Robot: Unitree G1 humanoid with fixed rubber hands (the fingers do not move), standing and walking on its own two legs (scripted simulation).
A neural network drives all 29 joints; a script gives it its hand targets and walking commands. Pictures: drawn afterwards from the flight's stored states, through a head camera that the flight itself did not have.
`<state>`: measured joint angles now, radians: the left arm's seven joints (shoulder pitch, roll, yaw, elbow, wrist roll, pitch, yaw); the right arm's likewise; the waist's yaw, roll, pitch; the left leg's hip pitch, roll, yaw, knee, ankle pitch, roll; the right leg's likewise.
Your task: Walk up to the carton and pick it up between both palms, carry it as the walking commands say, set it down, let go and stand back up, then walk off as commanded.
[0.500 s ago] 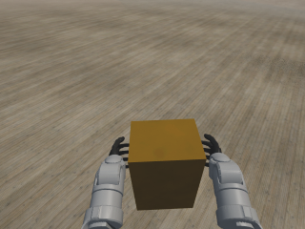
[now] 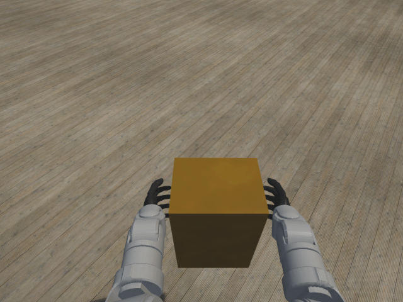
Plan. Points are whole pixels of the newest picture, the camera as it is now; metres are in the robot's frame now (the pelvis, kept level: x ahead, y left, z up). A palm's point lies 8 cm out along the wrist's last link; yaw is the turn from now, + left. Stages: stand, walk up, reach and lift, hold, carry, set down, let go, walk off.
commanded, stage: set down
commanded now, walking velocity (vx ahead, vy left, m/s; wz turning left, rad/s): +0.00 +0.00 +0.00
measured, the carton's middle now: (214, 217) +0.34 -0.03 -0.09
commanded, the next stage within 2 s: none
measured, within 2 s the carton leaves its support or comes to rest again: neither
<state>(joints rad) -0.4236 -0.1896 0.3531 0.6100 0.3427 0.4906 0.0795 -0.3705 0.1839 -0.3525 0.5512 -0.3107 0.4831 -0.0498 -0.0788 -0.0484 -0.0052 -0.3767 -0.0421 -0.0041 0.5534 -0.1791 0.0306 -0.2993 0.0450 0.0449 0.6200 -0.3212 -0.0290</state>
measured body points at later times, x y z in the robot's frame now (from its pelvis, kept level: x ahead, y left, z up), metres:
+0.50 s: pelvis -0.02 +0.02 -0.05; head +0.12 +0.04 +0.38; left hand +0.35 +0.12 -0.13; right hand +0.32 -0.16 -0.11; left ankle +0.07 +0.10 -0.73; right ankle +0.00 -0.10 -0.73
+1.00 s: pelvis -0.03 +0.01 -0.11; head +0.16 +0.02 +0.29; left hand +0.38 +0.10 -0.20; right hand +0.35 -0.18 -0.19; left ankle +0.07 +0.10 -0.73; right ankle +0.00 -0.10 -0.73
